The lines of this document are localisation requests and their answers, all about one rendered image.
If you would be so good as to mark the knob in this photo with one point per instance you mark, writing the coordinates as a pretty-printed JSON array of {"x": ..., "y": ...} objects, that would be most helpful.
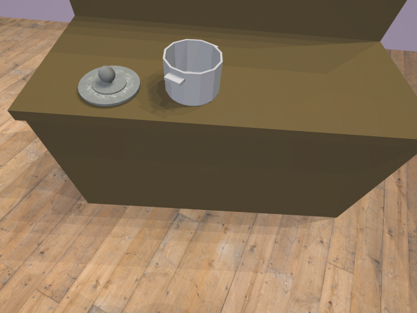
[{"x": 106, "y": 74}]

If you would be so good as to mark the table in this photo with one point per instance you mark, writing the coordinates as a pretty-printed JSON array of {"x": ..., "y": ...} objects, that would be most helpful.
[{"x": 311, "y": 115}]

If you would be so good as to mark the lid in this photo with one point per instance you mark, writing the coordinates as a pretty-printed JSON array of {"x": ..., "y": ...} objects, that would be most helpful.
[{"x": 123, "y": 88}]

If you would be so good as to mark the pot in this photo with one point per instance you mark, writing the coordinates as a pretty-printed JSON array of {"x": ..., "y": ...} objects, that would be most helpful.
[{"x": 192, "y": 71}]

